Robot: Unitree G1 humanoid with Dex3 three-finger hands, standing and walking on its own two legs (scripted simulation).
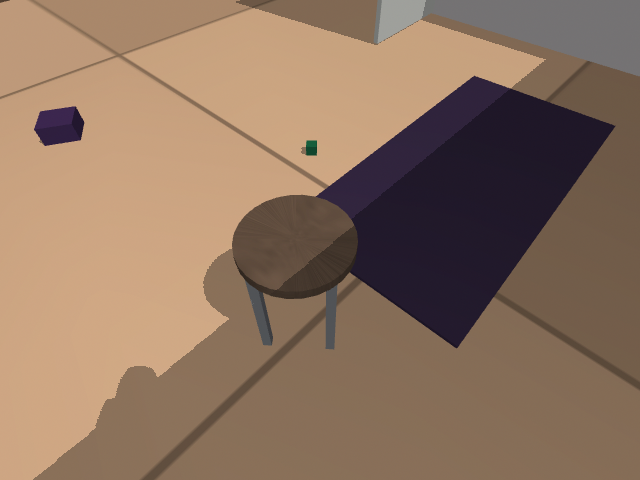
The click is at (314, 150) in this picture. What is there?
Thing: cube
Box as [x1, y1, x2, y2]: [306, 140, 316, 155]
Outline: 307,140 306,154 316,155 316,141
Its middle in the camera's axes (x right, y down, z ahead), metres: -0.05 -0.47 +2.00
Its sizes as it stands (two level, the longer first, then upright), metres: 0.055 0.055 0.055
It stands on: the floor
